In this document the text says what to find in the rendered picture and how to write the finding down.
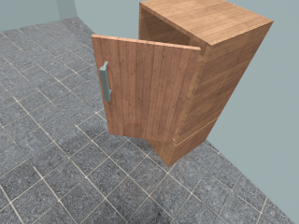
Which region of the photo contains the cupboard door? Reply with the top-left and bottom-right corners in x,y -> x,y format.
91,34 -> 201,143

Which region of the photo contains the handle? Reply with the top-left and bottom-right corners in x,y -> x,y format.
99,62 -> 112,102

